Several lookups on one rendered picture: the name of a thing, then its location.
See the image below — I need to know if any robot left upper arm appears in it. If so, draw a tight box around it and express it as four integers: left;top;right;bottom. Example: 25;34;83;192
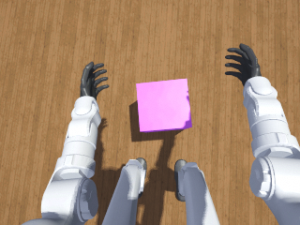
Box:
22;177;98;225

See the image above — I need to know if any carton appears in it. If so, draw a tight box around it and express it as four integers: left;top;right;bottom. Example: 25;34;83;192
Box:
136;79;192;133

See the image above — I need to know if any robot left thigh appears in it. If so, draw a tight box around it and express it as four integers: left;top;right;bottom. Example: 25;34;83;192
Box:
101;164;146;225

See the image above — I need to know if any robot left forearm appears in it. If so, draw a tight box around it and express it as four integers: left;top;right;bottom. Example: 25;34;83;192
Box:
41;96;101;216

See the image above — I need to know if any robot right forearm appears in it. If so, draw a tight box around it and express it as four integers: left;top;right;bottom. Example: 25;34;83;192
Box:
243;76;300;159

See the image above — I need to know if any robot right upper arm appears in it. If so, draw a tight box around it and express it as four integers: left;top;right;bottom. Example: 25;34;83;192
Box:
249;156;300;225

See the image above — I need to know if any robot thigh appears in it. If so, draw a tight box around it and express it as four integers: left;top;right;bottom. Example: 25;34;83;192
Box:
101;164;146;225
178;167;220;225

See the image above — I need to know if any left robot hand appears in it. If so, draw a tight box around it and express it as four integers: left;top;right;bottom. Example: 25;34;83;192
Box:
80;61;109;100

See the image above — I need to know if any robot right thigh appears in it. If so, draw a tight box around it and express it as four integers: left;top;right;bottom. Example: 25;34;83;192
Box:
178;167;220;225

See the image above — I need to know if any right robot hand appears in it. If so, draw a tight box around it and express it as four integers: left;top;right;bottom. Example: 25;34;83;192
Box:
225;43;262;86

